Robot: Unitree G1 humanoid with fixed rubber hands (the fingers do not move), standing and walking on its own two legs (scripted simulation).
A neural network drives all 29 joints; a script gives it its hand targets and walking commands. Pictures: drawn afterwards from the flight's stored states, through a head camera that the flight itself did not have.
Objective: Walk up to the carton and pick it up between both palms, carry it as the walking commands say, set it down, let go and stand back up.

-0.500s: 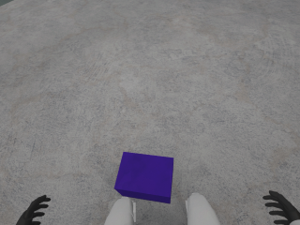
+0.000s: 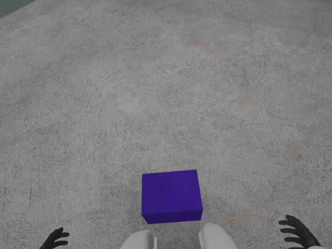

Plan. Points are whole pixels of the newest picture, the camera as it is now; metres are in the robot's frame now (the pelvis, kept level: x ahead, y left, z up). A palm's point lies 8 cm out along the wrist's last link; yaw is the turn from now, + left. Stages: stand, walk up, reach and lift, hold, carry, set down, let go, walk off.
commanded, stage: walk up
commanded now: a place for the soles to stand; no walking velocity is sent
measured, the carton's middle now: (171, 197) +0.42 +0.04 -0.63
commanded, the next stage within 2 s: none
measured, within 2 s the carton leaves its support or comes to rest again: neither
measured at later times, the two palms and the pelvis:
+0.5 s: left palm out of the picture +0.05 +0.32 -0.06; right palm out of the picture +0.06 -0.32 -0.09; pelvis -0.03 +0.00 +0.02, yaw -6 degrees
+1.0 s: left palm (60, 234) +0.16 +0.28 -0.06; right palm out of the picture +0.04 -0.30 -0.08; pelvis +0.01 +0.00 +0.04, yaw -7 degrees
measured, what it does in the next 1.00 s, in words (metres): stands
